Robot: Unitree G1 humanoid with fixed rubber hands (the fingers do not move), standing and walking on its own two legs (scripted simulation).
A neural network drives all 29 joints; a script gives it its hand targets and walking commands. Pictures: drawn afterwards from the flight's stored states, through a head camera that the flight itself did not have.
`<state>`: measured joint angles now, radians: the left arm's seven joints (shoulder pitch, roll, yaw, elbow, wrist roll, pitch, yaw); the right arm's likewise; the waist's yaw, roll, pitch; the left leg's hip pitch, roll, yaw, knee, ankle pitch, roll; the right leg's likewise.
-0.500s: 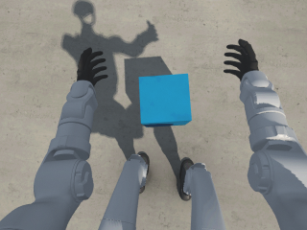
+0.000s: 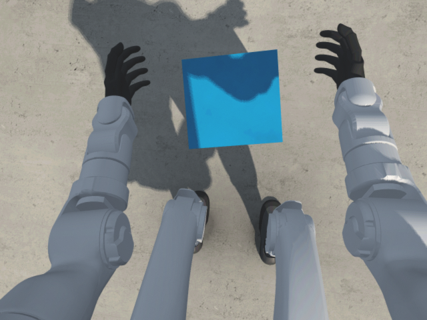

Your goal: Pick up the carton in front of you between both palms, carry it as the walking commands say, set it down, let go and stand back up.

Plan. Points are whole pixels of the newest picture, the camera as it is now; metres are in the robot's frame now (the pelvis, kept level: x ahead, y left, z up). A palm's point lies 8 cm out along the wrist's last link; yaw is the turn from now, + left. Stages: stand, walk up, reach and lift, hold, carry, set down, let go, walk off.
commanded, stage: reach and lift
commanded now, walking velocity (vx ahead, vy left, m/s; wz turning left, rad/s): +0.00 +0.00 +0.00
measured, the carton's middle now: (232, 108) +0.48 +0.03 -0.41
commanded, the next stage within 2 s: none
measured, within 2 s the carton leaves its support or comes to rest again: leaves its support in 1.30 s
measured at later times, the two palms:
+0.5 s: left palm (158, 108) +0.46 +0.21 -0.34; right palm (310, 97) +0.51 -0.15 -0.34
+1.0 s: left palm (168, 103) +0.47 +0.19 -0.34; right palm (297, 96) +0.51 -0.12 -0.34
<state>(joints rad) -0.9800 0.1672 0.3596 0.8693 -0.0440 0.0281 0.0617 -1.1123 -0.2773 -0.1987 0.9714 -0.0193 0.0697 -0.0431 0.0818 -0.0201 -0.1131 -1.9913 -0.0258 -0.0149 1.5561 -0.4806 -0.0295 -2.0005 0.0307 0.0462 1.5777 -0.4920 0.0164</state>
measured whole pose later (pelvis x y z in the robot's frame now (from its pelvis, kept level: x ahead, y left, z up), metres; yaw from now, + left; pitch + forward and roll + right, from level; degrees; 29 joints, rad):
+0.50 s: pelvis -0.05 +0.00 -0.16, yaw +0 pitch +39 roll +2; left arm -1.35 0.30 0.18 1.10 -0.23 0.02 0.13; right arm -1.48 -0.42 0.01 1.19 0.22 0.05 -0.09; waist 0.08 0.01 0.33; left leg -2.29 -0.03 -0.01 2.12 -0.51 -0.04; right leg -2.30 0.04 0.04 2.14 -0.53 0.02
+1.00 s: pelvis -0.04 +0.00 -0.16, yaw +0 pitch +39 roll +1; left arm -1.37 0.26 0.11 1.12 -0.26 -0.01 0.14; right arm -1.47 -0.34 0.04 1.18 0.22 0.02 -0.11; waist 0.07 0.00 0.32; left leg -2.29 -0.03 -0.01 2.14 -0.53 -0.03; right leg -2.29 0.04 0.04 2.17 -0.56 0.02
